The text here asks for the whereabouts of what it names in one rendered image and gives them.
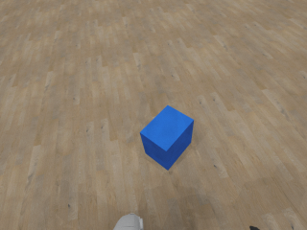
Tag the robot left thigh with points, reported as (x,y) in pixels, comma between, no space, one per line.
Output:
(129,222)

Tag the carton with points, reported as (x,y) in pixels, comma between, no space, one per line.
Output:
(167,136)

